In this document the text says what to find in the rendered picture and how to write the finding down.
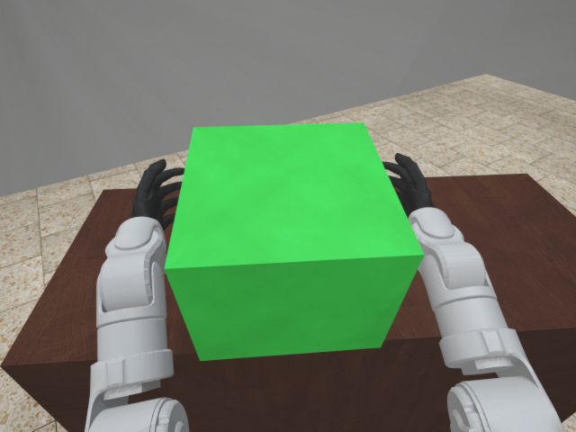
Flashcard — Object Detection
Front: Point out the robot right forearm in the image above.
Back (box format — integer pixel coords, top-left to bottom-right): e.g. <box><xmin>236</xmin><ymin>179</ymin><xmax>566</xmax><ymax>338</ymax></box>
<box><xmin>408</xmin><ymin>207</ymin><xmax>563</xmax><ymax>432</ymax></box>

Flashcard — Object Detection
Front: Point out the robot left forearm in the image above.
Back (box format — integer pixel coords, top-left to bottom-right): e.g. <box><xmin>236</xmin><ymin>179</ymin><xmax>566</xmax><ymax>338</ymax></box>
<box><xmin>85</xmin><ymin>217</ymin><xmax>174</xmax><ymax>432</ymax></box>

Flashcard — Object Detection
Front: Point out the right robot upper arm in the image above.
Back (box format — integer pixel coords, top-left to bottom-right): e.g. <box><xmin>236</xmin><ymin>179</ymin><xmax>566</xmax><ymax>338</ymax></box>
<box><xmin>447</xmin><ymin>376</ymin><xmax>562</xmax><ymax>432</ymax></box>

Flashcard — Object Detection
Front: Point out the pedestal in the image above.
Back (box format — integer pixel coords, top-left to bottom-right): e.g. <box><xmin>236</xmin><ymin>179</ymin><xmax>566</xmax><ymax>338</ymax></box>
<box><xmin>0</xmin><ymin>174</ymin><xmax>576</xmax><ymax>432</ymax></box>

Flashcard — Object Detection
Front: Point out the right robot hand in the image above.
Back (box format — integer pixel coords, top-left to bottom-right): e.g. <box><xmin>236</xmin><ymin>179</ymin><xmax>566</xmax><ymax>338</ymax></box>
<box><xmin>382</xmin><ymin>153</ymin><xmax>434</xmax><ymax>217</ymax></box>

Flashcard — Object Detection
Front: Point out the carton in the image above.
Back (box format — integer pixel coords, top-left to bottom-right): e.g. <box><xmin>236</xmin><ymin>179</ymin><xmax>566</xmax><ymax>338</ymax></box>
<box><xmin>164</xmin><ymin>122</ymin><xmax>424</xmax><ymax>361</ymax></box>

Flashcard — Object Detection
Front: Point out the left robot hand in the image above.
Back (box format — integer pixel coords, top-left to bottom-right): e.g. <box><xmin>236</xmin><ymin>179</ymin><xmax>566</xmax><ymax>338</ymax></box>
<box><xmin>130</xmin><ymin>159</ymin><xmax>185</xmax><ymax>230</ymax></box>

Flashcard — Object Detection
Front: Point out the left robot upper arm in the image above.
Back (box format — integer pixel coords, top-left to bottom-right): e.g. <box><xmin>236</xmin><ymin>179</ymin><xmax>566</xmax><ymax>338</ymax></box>
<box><xmin>88</xmin><ymin>397</ymin><xmax>189</xmax><ymax>432</ymax></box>

